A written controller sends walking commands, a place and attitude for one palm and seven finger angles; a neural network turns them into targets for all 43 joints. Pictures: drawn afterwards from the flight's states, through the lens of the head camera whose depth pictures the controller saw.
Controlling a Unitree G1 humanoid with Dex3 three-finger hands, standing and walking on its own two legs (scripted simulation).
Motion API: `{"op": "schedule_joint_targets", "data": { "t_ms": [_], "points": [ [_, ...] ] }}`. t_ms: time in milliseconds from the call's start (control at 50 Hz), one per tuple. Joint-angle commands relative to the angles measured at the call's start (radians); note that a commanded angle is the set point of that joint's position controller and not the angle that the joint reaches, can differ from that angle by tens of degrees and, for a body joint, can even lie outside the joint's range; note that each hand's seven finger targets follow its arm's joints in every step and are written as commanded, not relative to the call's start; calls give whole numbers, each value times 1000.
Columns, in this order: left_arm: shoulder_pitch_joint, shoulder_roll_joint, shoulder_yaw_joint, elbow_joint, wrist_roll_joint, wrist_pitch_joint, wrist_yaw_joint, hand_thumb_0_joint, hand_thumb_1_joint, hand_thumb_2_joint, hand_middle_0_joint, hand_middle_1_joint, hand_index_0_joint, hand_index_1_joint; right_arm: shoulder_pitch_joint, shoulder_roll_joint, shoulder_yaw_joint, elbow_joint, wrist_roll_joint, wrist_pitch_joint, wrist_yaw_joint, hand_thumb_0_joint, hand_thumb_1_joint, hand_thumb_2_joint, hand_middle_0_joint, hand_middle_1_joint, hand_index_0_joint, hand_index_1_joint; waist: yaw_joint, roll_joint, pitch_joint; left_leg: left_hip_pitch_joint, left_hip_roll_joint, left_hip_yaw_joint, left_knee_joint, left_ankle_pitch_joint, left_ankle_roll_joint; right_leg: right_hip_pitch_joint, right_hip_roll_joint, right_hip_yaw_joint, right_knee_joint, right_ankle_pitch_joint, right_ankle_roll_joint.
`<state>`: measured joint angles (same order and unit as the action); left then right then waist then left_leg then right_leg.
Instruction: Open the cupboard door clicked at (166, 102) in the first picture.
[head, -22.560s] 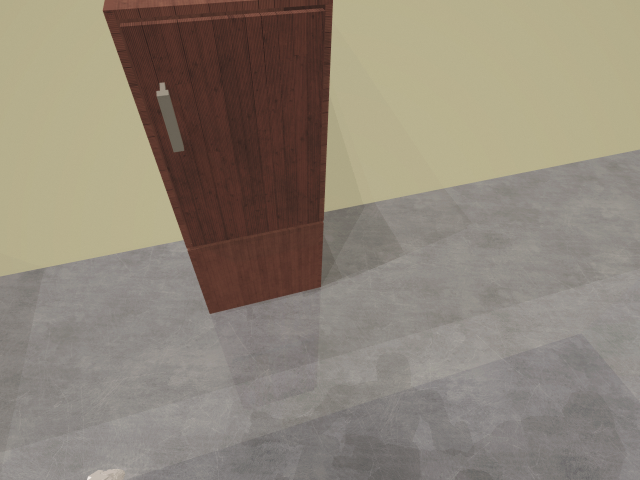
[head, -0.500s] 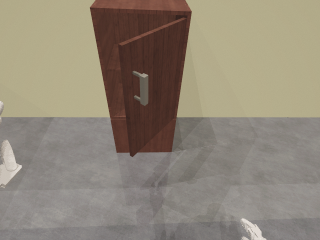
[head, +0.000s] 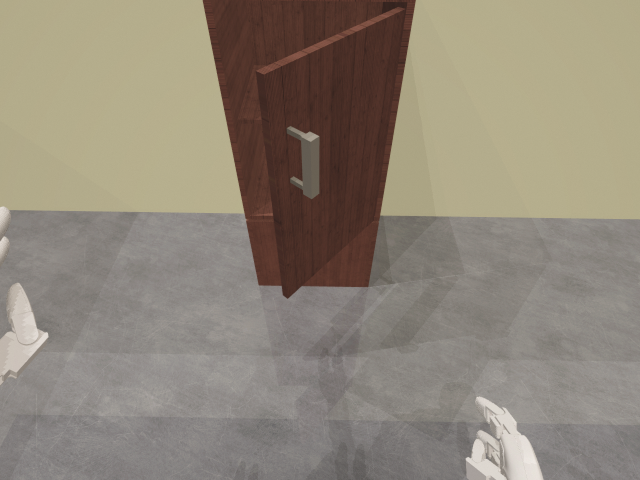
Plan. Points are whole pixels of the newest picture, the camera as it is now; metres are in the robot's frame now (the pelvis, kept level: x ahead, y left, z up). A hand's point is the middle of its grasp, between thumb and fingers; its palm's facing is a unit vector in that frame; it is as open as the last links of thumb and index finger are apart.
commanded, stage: stop stepping back and stand still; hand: left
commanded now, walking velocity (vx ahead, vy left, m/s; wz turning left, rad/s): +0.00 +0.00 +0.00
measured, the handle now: (302, 162) +0.62 +0.08 +0.05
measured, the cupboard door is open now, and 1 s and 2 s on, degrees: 50 50 50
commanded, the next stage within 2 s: let the arm hang, fingers relaxed in 0.24 s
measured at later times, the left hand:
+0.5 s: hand (122, 435) +0.18 +0.27 -0.06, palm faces +0.09 -0.90 -0.42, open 7.4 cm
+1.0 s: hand out of the picture -0.06 +0.20 -0.16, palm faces +0.06 -0.97 -0.23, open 7.3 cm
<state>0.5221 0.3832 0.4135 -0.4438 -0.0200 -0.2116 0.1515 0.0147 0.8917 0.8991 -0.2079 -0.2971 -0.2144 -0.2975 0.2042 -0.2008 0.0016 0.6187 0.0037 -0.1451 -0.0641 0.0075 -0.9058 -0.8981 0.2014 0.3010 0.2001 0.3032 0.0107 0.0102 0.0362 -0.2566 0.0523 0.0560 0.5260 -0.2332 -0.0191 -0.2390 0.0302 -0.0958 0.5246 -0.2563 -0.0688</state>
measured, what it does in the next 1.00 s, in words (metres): stands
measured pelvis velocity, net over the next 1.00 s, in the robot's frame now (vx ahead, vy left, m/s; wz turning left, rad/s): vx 0.00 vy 0.02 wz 0.03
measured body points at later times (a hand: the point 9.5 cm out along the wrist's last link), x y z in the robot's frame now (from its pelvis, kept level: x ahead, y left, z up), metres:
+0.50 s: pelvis +0.00 +0.03 +0.00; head +0.01 +0.00 +0.45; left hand +0.17 +0.32 -0.03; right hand +0.15 -0.23 -0.12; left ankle +0.03 +0.14 -0.73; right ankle +0.02 -0.07 -0.73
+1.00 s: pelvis +0.00 +0.02 +0.01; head +0.01 +0.01 +0.46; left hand -0.06 +0.25 -0.14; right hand -0.05 -0.18 -0.16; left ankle +0.03 +0.14 -0.73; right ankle +0.02 -0.07 -0.73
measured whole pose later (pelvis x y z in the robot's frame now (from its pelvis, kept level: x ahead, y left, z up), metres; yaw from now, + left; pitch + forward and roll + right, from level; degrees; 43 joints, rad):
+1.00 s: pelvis +0.00 +0.02 +0.01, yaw +2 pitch -2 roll +0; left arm 0.34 0.16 0.01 1.17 0.01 0.01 0.03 0.01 0.92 0.90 -0.20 -0.29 -0.20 -0.29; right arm 0.35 -0.11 0.00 1.14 -0.02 0.03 -0.02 0.00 -0.91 -0.90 0.20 0.30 0.20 0.30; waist 0.00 0.03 0.06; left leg -0.23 0.01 0.05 0.44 -0.18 0.01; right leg -0.20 0.00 -0.11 0.43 -0.20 -0.04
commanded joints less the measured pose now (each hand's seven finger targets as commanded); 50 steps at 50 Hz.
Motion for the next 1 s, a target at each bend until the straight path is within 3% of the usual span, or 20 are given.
{"op": "schedule_joint_targets", "data": {
  "t_ms": [0, 40, 140, 300, 320, 340, 380, 420, 460, 500, 560, 660, 740, 900, 980],
  "points": [
    [-8, 192, 111, -227, -17, -44, 19, 0, 900, 900, -200, -300, -200, -300, -63, -117, -45, -138, 1, -32, 3, 0, -900, -900, 200, 300, 200, 300, -15, -31, -139, 25, -1, -43, -16, 101, 30, 83, -187, 240, -177, 238, 13],
    [29, 204, 124, -232, -22, -38, 21, 0, 900, 900, -200, -300, -200, -300, -75, -115, -39, -146, -1, -24, -2, 0, -900, -900, 200, 300, 200, 300, -12, 17, -134, 49, 14, -53, -62, 153, 33, 83, -157, 197, -158, 260, 30],
    [19, 208, 128, -223, -26, -35, 19, 0, 900, 900, -200, -300, -200, -300, -85, -119, -36, -156, -2, -11, -13, 0, -900, -900, 200, 300, 200, 300, -7, 28, -114, 66, 42, -69, -126, 212, 38, 90, -99, 147, -152, 250, 58],
    [23, 186, 98, -204, -26, -25, 16, 0, 900, 900, -200, -300, -200, -300, -85, -129, -39, -161, 0, -4, -12, 0, -900, -900, 200, 300, 200, 300, -7, 38, -112, 60, 32, -66, -156, 157, 37, 100, -88, 135, -185, 206, 64],
    [-86, 18, -340, 570, 39, 80, -111, 0, 900, 900, -200, -300, -200, -300, -130, -245, -77, 91, 11, -72, 79, 0, -900, -900, 200, 300, 200, 300, -73, 68, -38, -7, 78, -99, -34, 290, 36, -59, -123, 47, -24, 194, 41],
    [-94, 22, -287, 601, 47, 167, -144, 0, 900, 900, -200, -300, -200, -300, -42, -282, -85, 97, 4, 19, 83, 0, -900, -900, 200, 300, 200, 300, -35, 68, -67, -43, 100, -111, -76, 330, 57, -40, -130, 96, -21, 144, 31],
    [-128, -15, -302, 687, 52, 196, -151, 0, 900, 900, -200, -300, -200, -300, -45, -230, -59, 81, -14, 70, 74, 0, -900, -900, 200, 300, 200, 300, -19, 20, -88, -140, 126, -175, -106, 198, 107, 10, -98, 77, 44, 44, 29],
    [-178, 7, -316, 804, 58, 194, -151, 0, 900, 900, -200, -300, -200, -300, -61, -221, -48, 92, -25, 90, 72, 0, -900, -900, 200, 300, 200, 300, -3, -119, -114, -140, 90, -171, -94, 148, 93, 61, -113, 110, -10, 66, 19],
    [-233, 13, -335, 946, 56, 196, -148, 0, 900, 900, -200, -300, -200, -300, -49, -190, -39, 139, -26, 114, 70, 0, -900, -900, 200, 300, 200, 300, -17, -190, -115, -57, 29, -112, -33, 106, 64, 17, -186, 169, -103, 109, -9],
    [-292, -5, -361, 1078, 47, 205, -140, 0, 900, 900, -200, -300, -200, -300, -23, -150, -24, 198, -31, 138, 68, 0, -900, -900, 200, 300, 200, 300, -35, -123, -95, 21, 8, -83, -35, 116, 46, -31, -203, 171, -136, 103, -23],
    [-292, -23, -382, 1244, 37, 210, -133, 0, 900, 900, -200, -300, -200, -300, -22, -127, -8, 270, -32, 149, 61, 0, -900, -900, 200, 300, 200, 300, -21, 78, -53, 4, 44, -113, -130, 133, 47, 16, -151, 137, -129, 64, 11],
    [-230, -65, -376, 1427, 31, 206, -128, 0, 900, 900, -200, -300, -200, -300, 30, -87, -9, 369, -30, 157, 47, 0, -900, -900, 200, 300, 200, 300, -10, 154, -32, -20, 40, -111, -183, -15, 44, 70, -146, 132, -198, -7, 6],
    [-219, -84, -384, 1503, 28, 204, -127, 0, 900, 900, -200, -300, -200, -300, 110, -64, -15, 430, -27, 164, 43, 0, -900, -900, 200, 300, 200, 300, -21, 36, 12, -6, 38, -107, -186, -57, 48, 17, -147, 126, -240, -94, 4],
    [-165, -121, -387, 1572, 26, 206, -119, 0, 900, 900, -200, -300, -200, -300, 194, -16, -13, 490, -26, 164, 35, 0, -900, -900, 200, 300, 200, 300, -21, -27, 44, 7, 34, -94, -184, -35, 55, -14, -146, 114, -238, -115, 7],
    [-153, -138, -385, 1580, 27, 207, -115, 0, 900, 900, -200, -300, -200, -300, 209, 3, -12, 503, -28, 162, 34, 0, -900, -900, 200, 300, 200, 300, -19, -13, 61, -8, 38, -97, -198, -45, 56, -20, -141, 111, -223, -108, 9]
  ]
}}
